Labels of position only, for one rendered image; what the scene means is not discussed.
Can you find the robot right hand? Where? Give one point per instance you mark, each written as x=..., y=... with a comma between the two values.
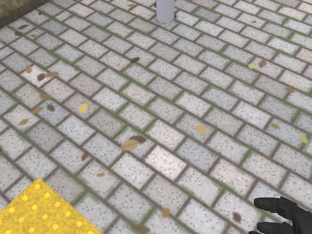
x=301, y=219

